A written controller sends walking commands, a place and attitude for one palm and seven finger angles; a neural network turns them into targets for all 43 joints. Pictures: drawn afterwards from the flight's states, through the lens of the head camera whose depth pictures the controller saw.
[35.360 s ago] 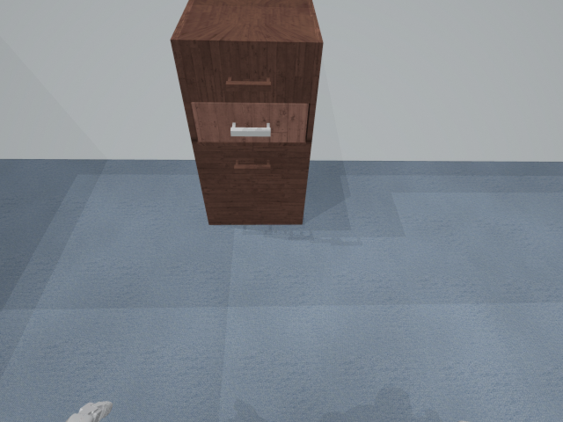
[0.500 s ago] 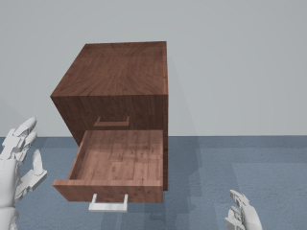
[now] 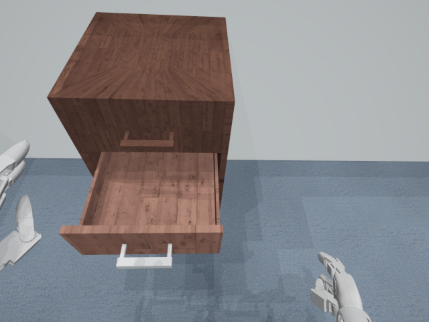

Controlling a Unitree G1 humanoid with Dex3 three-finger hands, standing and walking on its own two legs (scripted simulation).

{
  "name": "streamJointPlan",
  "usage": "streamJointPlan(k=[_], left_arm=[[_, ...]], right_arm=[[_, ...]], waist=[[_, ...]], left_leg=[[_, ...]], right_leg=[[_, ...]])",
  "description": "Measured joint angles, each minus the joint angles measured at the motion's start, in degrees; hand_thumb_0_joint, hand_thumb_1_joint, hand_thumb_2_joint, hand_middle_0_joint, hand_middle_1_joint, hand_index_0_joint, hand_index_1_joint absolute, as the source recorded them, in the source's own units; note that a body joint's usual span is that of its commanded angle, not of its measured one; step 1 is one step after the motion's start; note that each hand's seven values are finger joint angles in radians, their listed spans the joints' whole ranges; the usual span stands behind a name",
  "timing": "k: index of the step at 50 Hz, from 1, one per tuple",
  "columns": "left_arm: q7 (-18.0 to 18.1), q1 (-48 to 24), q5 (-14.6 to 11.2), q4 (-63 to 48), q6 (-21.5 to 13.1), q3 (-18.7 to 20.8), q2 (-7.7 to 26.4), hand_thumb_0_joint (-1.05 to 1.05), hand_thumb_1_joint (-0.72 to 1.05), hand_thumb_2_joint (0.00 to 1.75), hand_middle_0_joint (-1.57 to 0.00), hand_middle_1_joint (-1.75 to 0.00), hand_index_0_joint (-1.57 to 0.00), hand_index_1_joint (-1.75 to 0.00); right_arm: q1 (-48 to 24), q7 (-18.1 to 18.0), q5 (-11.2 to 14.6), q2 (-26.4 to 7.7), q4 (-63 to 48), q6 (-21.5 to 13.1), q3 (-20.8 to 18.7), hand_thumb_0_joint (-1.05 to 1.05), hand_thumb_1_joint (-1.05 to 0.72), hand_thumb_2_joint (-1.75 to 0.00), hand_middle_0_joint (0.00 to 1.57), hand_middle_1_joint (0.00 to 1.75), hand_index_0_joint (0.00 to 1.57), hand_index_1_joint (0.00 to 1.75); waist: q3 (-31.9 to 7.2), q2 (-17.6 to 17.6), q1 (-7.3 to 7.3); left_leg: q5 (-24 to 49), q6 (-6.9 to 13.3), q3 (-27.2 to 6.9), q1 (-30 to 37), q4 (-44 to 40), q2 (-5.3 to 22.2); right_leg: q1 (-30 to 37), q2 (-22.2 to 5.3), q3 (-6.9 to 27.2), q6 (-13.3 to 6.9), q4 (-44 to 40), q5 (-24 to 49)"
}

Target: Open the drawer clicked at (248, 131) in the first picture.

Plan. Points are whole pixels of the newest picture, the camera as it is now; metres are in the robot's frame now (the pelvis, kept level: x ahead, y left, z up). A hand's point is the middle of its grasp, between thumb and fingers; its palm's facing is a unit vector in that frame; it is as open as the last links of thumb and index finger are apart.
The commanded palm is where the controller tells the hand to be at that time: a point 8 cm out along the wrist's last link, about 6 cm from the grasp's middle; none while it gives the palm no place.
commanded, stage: step back with the hand held close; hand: left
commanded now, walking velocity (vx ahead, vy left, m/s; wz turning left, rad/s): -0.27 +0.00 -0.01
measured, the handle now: (146, 255) +0.30 +0.18 -0.21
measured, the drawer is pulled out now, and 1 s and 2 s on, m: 0.25 0.25 0.25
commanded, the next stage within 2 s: stop stepping back and stand still in 1.06 s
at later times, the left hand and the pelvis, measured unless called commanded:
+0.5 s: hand (19, 293) +0.14 +0.23 +0.15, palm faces +0.34 -0.81 -0.47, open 7.4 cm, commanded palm +0.06 +0.27 +0.18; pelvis -0.06 -0.02 -0.01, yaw +1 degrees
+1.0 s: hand out of the picture +0.06 +0.22 +0.15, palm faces +0.38 -0.80 -0.47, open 7.4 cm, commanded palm -0.01 +0.25 +0.18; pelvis -0.13 -0.03 -0.01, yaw +3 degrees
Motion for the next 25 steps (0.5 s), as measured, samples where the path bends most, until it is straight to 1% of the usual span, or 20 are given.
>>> streamJointPlan(k=[4, 7, 8, 10, 11, 12, 13, 15, 17, 18, 19, 20, 21, 22, 25], left_arm=[[0.55, -0.44, 0.47, 0.16, 0.01, -0.52, -1.05, 0.01, 0.89, 0.89, -0.21, -0.31, -0.22, -0.3], [1.23, -0.57, 0.92, 0.37, 0.28, -1.47, -2.53, 0.01, 0.89, 0.89, -0.21, -0.31, -0.22, -0.3], [1.46, -0.58, 1.0, 0.32, 0.44, -1.68, -2.91, 0.01, 0.89, 0.89, -0.21, -0.31, -0.22, -0.3], [1.89, -0.44, 1.01, 0.01, 0.54, -1.94, -3.38, 0.01, 0.89, 0.89, -0.21, -0.31, -0.22, -0.3], [2.03, -0.36, 1.03, -0.15, 0.5, -2.06, -3.55, 0.02, 0.89, 0.89, -0.21, -0.31, -0.22, -0.3], [2.11, -0.42, 1.04, -0.23, 0.46, -2.31, -3.83, 0.02, 0.89, 0.89, -0.21, -0.31, -0.22, -0.3], [2.14, -0.59, 1.09, -0.24, 0.39, -2.56, -4.1, 0.02, 0.89, 0.89, -0.21, -0.31, -0.22, -0.3], [2.49, -1.2, 1.22, 0.0, -0.03, -3.17, -4.61, 0.02, 0.89, 0.89, -0.21, -0.31, -0.22, -0.3], [2.51, -1.9, 1.14, 0.56, -0.61, -3.61, -4.83, 0.02, 0.89, 0.89, -0.21, -0.31, -0.22, -0.3], [2.39, -2.09, 1.07, 0.93, -0.86, -3.6, -4.73, 0.01, 0.89, 0.89, -0.21, -0.31, -0.22, -0.3], [2.28, -2.15, 1.02, 1.25, -1.03, -3.43, -4.47, 0.01, 0.89, 0.89, -0.21, -0.31, -0.22, -0.3], [2.19, -2.12, 0.94, 1.42, -1.17, -3.18, -4.12, 0.01, 0.89, 0.89, -0.21, -0.31, -0.22, -0.3], [2.11, -2.33, 0.89, 1.51, -1.23, -2.91, -3.63, 0.01, 0.89, 0.89, -0.21, -0.31, -0.22, -0.3], [2.07, -2.78, 0.97, 1.77, -1.27, -2.46, -3.0, 0.01, 0.89, 0.89, -0.21, -0.31, -0.22, -0.3], [1.89, -2.71, 1.11, 1.93, -1.51, -0.36, -1.15, 0.01, 0.89, 0.89, -0.21, -0.31, -0.22, -0.3]], right_arm=[[0.07, 0.02, -1.04, 0.9, -0.37, -1.35, 0.73, 0.01, -0.9, -0.9, 0.2, 0.3, 0.21, 0.3], [0.53, -0.22, -1.97, 1.21, -0.58, -2.62, 1.25, 0.01, -0.9, -0.9, 0.2, 0.3, 0.21, 0.3], [0.77, -0.31, -2.17, 1.27, -0.6, -3.1, 1.36, 0.01, -0.9, -0.9, 0.2, 0.3, 0.21, 0.3], [1.3, -0.41, -2.42, 1.27, -0.47, -3.67, 1.59, 0.01, -0.9, -0.9, 0.21, 0.3, 0.21, 0.3], [1.61, -0.42, -2.47, 1.19, -0.29, -3.79, 1.66, 0.01, -0.9, -0.9, 0.21, 0.3, 0.21, 0.3], [1.97, -0.4, -2.4, 1.02, 0.01, -3.82, 1.61, 0.01, -0.9, -0.9, 0.21, 0.3, 0.21, 0.3], [2.42, -0.39, -2.39, 0.83, 0.45, -3.84, 1.46, 0.01, -0.9, -0.9, 0.21, 0.3, 0.21, 0.3], [3.42, -0.29, -2.3, 0.42, 1.51, -3.51, 0.95, 0.01, -0.9, -0.9, 0.21, 0.3, 0.21, 0.3], [4.33, 0.08, -1.8, 0.06, 3.02, -3.0, 0.4, 0.01, -0.9, -0.9, 0.21, 0.3, 0.21, 0.3], [4.79, 0.23, -1.61, -0.1, 3.7, -2.71, 0.29, 0.01, -0.9, -0.9, 0.21, 0.3, 0.21, 0.3], [5.24, 0.31, -1.43, -0.3, 4.14, -2.4, 0.26, 0.01, -0.9, -0.9, 0.21, 0.3, 0.21, 0.3], [5.67, 0.31, -1.23, -0.63, 4.25, -2.12, 0.23, 0.01, -0.9, -0.9, 0.21, 0.3, 0.21, 0.3], [5.86, 0.22, -1.07, -0.93, 4.31, -1.99, 0.07, 0.01, -0.9, -0.9, 0.21, 0.3, 0.21, 0.3], [5.58, 0.11, -0.91, -0.84, 4.61, -1.84, -0.11, 0.01, -0.9, -0.9, 0.21, 0.3, 0.21, 0.3], [4.22, 0.34, -0.66, -0.08, 4.21, -2.2, -0.26, 0.02, -0.9, -0.9, 0.2, 0.3, 0.21, 0.3]], waist=[[-0.76, -0.43, 0.18], [-1.0, 0.09, 0.26], [-0.94, 0.32, 0.3], [-0.73, 0.7, 0.38], [-0.64, 0.92, 0.4], [-0.6, 1.37, 0.4], [-0.72, 1.75, 0.36], [-1.02, 1.86, 0.17], [-1.15, 0.96, -0.01], [-1.33, 0.34, -0.2], [-1.57, -0.15, -0.51], [-1.77, -0.24, -0.91], [-1.74, -0.17, -1.38], [-1.26, -0.84, -1.44], [-0.01, -2.34, -0.79]], left_leg=[[0.47, 0.16, 0.43, -1.2, 0.85, -0.36], [0.66, -0.02, 0.22, -2.59, 2.03, -0.07], [0.67, -0.16, 0.07, -3.11, 2.58, 0.09], [0.49, -0.54, -0.27, -4.16, 4.04, 0.46], [0.26, -0.77, -0.51, -4.71, 4.96, 0.69], [0.01, -1.02, -0.92, -5.24, 5.87, 1.06], [-1.09, -1.29, -1.34, -5.87, 6.95, 1.36], [-6.08, -2.03, -2.13, -7.14, 9.95, 1.31], [-8.78, -2.29, -1.64, -7.1, 13.67, 1.21], [-8.98, -2.28, -1.17, -6.16, 13.7, 1.36], [-8.39, -2.24, -0.78, -4.61, 11.73, 1.72], [-6.71, -2.08, -0.64, -2.65, 8.0, 2.38], [-2.95, -1.79, -0.81, -1.72, 4.9, 2.81], [-1.11, -1.79, -0.6, -1.78, 4.31, 2.47], [-0.44, -2.08, 0.92, -2.33, 3.88, 2.43]], right_leg=[[-2.17, -0.47, 0.17, 0.43, 2.98, -1.12], [-3.9, -0.23, -0.16, 0.88, 5.43, -4.33], [-4.26, -0.07, -0.37, 0.85, 5.68, -4.29], [-4.61, 0.28, -0.88, 0.33, 5.28, -1.28], [-4.72, 0.52, -1.23, -0.24, 5.07, 0.7], [-4.78, 0.95, -1.65, -0.84, 5.04, 1.14], [-4.79, 1.33, -2.07, -1.32, 4.86, 1.05], [-4.82, 1.48, -2.67, -1.88, 4.47, 0.9], [-4.57, 0.96, -2.79, -2.02, 4.23, 1.07], [-4.43, 0.59, -2.78, -1.97, 4.07, 1.21], [-4.36, 0.29, -2.87, -1.86, 3.93, 1.34], [-4.45, 0.22, -3.19, -1.69, 3.93, 1.4], [-4.77, 0.14, -3.72, -1.48, 4.16, 1.4], [-5.06, -0.33, -3.67, -1.1, 4.42, 1.47], [-6.69, -0.62, -2.3, 0.54, 5.58, 0.41]])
